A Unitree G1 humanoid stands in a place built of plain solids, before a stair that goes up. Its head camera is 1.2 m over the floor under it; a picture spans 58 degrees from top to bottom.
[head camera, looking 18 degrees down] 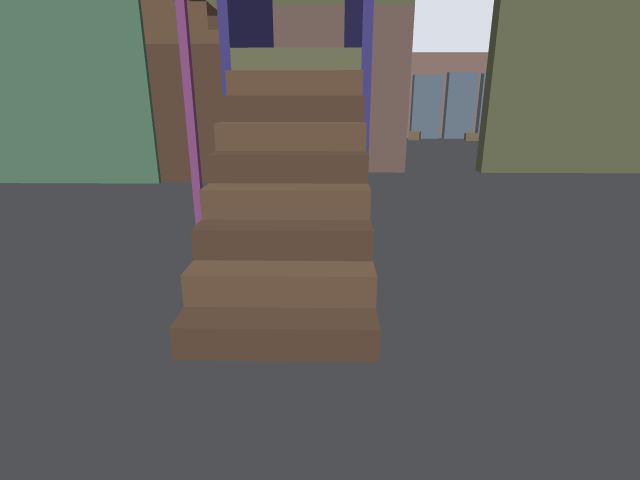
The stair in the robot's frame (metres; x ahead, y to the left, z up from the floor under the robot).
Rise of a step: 0.17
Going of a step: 0.22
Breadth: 1.00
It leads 1 degrees to the right of straight ahead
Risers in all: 9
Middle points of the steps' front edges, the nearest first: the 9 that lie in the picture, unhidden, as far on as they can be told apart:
1.80 0.21 0.18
2.02 0.21 0.35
2.24 0.21 0.53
2.46 0.20 0.70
2.69 0.20 0.88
2.91 0.19 1.05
3.13 0.19 1.23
3.35 0.19 1.40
3.57 0.18 1.58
